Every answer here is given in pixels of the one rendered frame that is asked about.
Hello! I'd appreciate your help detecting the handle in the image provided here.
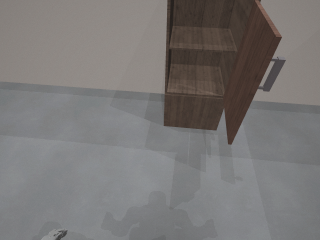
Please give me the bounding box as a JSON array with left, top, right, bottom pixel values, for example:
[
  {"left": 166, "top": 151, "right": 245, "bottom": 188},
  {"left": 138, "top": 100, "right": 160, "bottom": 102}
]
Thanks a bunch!
[{"left": 258, "top": 56, "right": 286, "bottom": 92}]

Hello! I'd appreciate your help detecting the robot left hand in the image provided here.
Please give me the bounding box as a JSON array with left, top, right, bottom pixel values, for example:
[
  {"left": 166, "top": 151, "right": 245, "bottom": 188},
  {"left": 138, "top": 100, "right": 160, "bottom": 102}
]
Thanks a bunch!
[{"left": 41, "top": 228, "right": 68, "bottom": 240}]

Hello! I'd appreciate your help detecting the cupboard door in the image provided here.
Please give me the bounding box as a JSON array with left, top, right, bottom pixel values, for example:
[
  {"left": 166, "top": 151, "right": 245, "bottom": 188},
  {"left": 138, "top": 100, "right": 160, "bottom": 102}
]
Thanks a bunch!
[{"left": 223, "top": 0, "right": 282, "bottom": 145}]

